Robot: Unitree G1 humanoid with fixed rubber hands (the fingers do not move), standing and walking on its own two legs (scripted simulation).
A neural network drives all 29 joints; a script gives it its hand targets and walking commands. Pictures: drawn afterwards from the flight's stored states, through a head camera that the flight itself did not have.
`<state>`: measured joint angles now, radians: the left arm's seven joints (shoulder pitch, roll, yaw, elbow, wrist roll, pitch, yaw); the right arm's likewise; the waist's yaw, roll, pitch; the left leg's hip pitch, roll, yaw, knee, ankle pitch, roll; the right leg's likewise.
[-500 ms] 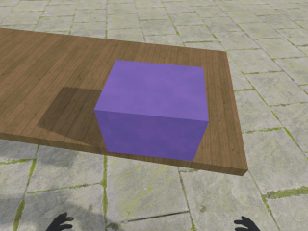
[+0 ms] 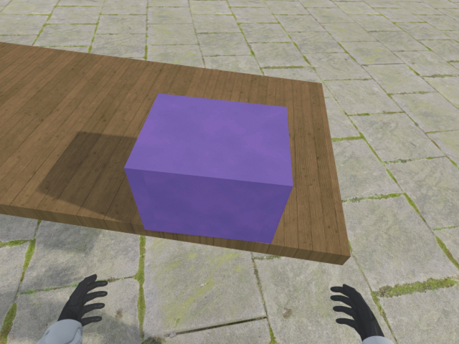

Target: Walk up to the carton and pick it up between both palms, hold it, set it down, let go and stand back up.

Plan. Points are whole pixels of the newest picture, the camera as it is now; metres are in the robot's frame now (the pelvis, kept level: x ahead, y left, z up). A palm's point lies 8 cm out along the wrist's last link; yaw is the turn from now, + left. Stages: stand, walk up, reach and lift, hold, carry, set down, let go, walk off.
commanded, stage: reach and lift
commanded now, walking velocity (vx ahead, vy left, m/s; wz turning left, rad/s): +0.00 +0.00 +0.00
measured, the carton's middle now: (215, 168) +0.45 +0.03 +0.02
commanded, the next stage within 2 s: none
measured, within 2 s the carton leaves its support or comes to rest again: neither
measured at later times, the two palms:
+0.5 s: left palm (54, 304) +0.18 +0.28 -0.02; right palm (354, 303) +0.19 -0.22 -0.02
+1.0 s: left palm (53, 263) +0.22 +0.28 +0.04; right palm (353, 269) +0.23 -0.20 +0.03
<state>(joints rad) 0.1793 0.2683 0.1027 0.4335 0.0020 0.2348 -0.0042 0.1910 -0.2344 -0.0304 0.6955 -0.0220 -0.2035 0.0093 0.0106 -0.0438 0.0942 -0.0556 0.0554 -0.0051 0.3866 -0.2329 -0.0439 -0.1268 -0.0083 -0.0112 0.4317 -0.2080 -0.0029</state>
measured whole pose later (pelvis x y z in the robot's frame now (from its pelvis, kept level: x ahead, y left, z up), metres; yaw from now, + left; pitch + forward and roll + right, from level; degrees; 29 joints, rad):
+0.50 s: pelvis +0.02 +0.03 +0.01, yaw -1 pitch -4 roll -1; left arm 0.34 0.24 0.05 0.22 -0.11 0.04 0.04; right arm 0.30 -0.25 -0.08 0.44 0.10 -0.20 0.06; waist 0.05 0.00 0.06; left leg 0.00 0.03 0.03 0.31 -0.23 -0.02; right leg -0.05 -0.03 0.02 0.28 -0.15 0.03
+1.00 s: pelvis +0.02 +0.03 +0.01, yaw -1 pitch -4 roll +0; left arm 0.20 0.31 0.02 0.20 -0.27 -0.08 0.01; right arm 0.26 -0.28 -0.04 0.18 0.26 -0.14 0.02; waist 0.05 0.01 0.04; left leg -0.03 0.03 0.02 0.32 -0.22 -0.02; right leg -0.08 -0.03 0.01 0.29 -0.15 0.03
